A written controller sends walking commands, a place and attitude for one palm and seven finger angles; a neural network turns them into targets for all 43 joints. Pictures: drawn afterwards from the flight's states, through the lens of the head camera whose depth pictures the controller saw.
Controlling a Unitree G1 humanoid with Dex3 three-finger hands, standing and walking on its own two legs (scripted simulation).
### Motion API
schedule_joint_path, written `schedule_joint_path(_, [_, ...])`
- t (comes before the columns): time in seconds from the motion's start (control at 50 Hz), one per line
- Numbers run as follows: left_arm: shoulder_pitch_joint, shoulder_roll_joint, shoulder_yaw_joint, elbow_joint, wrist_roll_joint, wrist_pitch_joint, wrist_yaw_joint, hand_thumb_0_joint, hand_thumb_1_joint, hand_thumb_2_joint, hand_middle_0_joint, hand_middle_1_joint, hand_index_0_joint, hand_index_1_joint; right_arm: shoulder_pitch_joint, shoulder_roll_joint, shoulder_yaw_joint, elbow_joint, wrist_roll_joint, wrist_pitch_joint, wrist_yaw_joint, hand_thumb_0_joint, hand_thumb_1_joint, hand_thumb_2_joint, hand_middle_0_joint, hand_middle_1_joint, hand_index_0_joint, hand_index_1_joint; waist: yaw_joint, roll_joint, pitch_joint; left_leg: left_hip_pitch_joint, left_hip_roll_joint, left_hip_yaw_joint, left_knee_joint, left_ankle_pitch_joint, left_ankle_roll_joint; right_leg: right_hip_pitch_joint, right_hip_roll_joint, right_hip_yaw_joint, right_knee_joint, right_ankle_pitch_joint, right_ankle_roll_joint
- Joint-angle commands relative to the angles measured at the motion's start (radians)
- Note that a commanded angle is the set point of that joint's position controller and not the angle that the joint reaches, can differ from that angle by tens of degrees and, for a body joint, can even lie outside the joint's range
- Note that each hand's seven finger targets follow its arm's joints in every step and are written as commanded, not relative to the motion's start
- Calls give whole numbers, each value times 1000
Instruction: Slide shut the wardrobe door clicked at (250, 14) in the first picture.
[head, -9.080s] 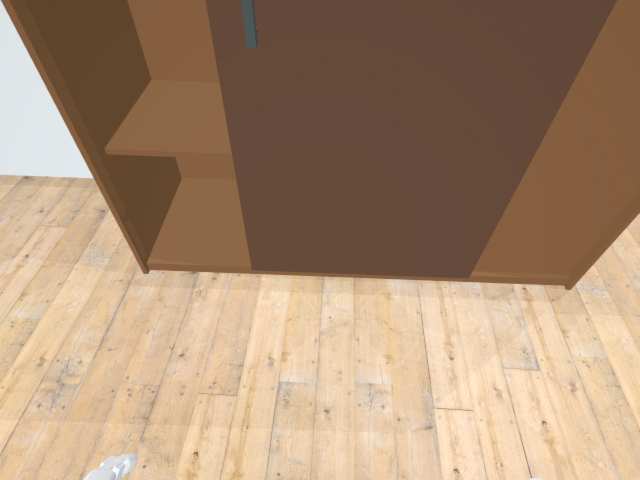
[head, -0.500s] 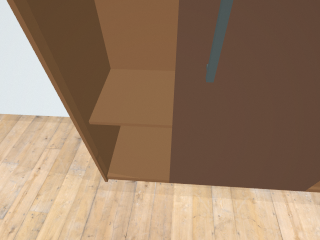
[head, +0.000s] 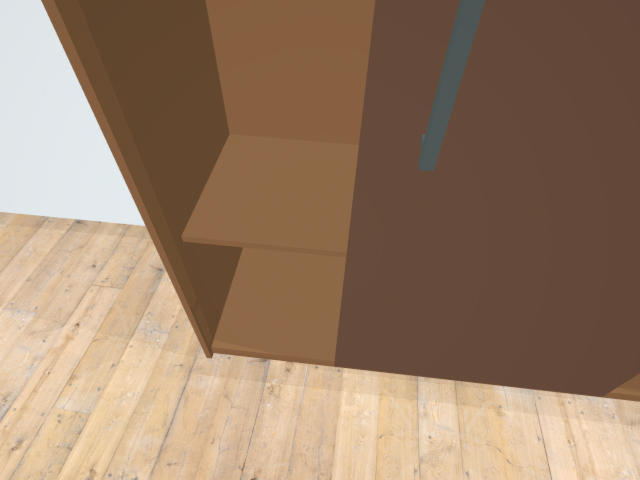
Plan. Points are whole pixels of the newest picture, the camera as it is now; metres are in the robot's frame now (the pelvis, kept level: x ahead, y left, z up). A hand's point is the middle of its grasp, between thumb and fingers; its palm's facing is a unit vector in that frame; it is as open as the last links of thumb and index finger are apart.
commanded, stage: look again from close up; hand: right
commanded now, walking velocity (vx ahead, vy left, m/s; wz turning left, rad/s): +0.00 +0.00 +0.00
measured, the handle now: (447, 74) +0.53 -0.12 +0.26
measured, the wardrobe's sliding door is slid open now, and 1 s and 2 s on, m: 0.41 0.41 0.41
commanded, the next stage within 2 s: shuffle to correct the standing spot in 0.88 s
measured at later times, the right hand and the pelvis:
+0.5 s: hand out of the picture -0.01 -0.14 -0.18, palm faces +0.02 +0.98 -0.21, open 7.4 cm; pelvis -0.01 +0.03 -0.01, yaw +0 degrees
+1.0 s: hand out of the picture -0.01 -0.13 -0.18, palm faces +0.04 +0.98 -0.18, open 7.4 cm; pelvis -0.01 +0.04 +0.00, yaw +0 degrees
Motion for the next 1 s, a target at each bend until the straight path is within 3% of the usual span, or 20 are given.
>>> schedule_joint_path(0.0, [-2,120,16,-106,14,-24,-14,0,900,900,-200,-300,-200,-300,69,-145,-9,-63,1,-45,-12,0,-900,-900,200,300,200,300,-15,-76,49,-26,49,-42,28,97,89,-140,-93,93,22,130,15])
schedule_joint_path(0.02, [23,118,11,-111,14,-25,-15,0,900,900,-200,-300,-200,-300,67,-132,-3,-64,2,-44,-4,0,-900,-900,200,300,200,300,-2,-71,9,-34,34,-37,39,13,93,-136,-103,101,13,91,8])
schedule_joint_path(0.06, [45,117,12,-117,11,-29,-11,0,900,900,-200,-300,-200,-300,70,-108,0,-70,2,-42,1,0,-900,-900,200,300,200,300,4,-56,-31,-29,21,-26,63,41,90,-102,-117,114,28,164,-7])
schedule_joint_path(0.12, [47,119,12,-116,8,-25,-8,0,900,900,-200,-300,-200,-300,60,-100,1,-78,4,-40,5,0,-900,-900,200,300,200,300,8,34,-23,-37,22,-32,58,73,87,-101,-115,107,39,160,-11])
schedule_joint_path(0.2, [45,121,11,-104,7,-19,-8,0,900,900,-200,-300,-200,-300,52,-102,0,-84,3,-32,6,0,-900,-900,200,300,200,300,8,22,54,-71,17,-33,49,38,83,-131,-115,106,11,108,-8])
schedule_joint_path(0.32, [23,122,10,-90,7,-16,-7,0,900,900,-200,-300,-200,-300,57,-111,-7,-92,3,-29,9,0,-900,-900,200,300,200,300,1,22,69,-82,20,-56,25,29,85,-127,-106,91,-3,66,-1])
schedule_joint_path(0.4, [21,117,10,-80,8,-13,-7,0,900,900,-200,-300,-200,-300,56,-119,-9,-97,3,-30,11,0,-900,-900,200,300,200,300,2,40,55,-82,25,-62,2,14,87,-113,-103,83,1,56,2])
schedule_joint_path(0.46, [15,118,9,-76,8,-12,-7,0,900,900,-200,-300,-200,-300,56,-123,-10,-98,4,-31,14,0,-900,-900,200,300,200,300,2,13,46,-90,28,-73,-6,17,89,-99,-103,75,3,56,6])
schedule_joint_path(0.5, [17,113,11,-72,8,-10,-7,0,900,900,-200,-300,-200,-300,54,-122,-11,-100,3,-31,14,0,-900,-900,200,300,200,300,2,37,38,-80,27,-71,-16,7,90,-103,-103,76,7,45,7])
schedule_joint_path(0.74, [27,105,11,-47,6,-16,-2,0,900,900,-200,-300,-200,-300,64,-107,-14,-90,4,-32,13,0,-900,-900,200,300,200,300,0,1,18,-53,23,-59,0,105,91,-83,-118,75,-2,114,13])
schedule_joint_path(0.9, [37,90,11,-34,6,-12,-1,0,900,900,-200,-300,-200,-300,67,-97,-13,-83,3,-29,13,0,-900,-900,200,300,200,300,-1,7,50,-62,16,-56,-17,52,91,-96,-119,79,-16,83,11])
schedule_joint_path(0.96, [38,93,11,-34,7,-16,0,0,900,900,-200,-300,-200,-300,73,-95,-15,-83,4,-31,13,0,-900,-900,200,300,200,300,-3,12,26,-52,21,-57,-7,91,91,-80,-119,79,-12,118,10])
schedule_joint_path(0.98, [49,97,12,-32,9,-15,-1,0,900,900,-200,-300,-200,-300,80,-98,-17,-81,2,-31,15,0,-900,-900,200,300,200,300,-4,13,13,-40,20,-48,-2,18,93,-82,-115,74,-5,62,8])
